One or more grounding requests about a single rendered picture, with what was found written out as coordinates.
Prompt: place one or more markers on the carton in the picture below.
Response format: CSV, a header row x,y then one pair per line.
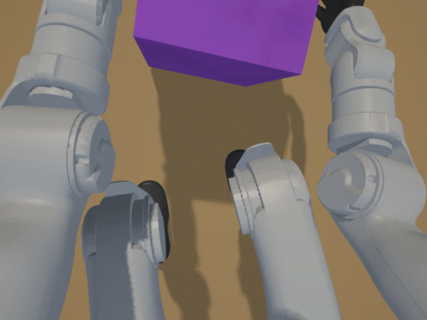
x,y
242,42

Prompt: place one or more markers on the right robot thigh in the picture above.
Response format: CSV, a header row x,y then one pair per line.
x,y
297,282

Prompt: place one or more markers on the right robot hand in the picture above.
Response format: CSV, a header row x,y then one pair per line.
x,y
333,8

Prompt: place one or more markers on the robot right upper arm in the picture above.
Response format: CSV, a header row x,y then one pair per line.
x,y
375,202

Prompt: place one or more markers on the right robot forearm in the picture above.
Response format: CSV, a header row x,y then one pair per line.
x,y
363,93

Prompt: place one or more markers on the left robot forearm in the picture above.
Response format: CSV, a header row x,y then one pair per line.
x,y
68,64

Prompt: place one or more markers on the robot left upper arm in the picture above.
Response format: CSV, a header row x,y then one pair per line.
x,y
51,161

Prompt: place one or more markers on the robot left foot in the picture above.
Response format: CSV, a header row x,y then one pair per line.
x,y
158,195

